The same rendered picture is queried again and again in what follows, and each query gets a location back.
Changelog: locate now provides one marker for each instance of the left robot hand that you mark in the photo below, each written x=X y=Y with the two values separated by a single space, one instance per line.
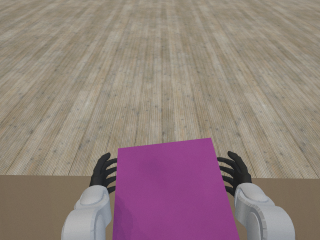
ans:
x=100 y=173

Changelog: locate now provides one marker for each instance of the carton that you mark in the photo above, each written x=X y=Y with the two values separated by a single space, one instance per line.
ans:
x=171 y=191

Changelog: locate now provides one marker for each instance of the right robot forearm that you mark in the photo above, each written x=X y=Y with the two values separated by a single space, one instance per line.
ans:
x=259 y=215

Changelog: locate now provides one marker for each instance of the right robot hand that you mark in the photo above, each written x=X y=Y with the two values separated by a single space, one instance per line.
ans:
x=239 y=172

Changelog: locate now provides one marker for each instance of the left robot forearm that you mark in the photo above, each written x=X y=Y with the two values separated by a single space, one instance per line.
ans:
x=90 y=217

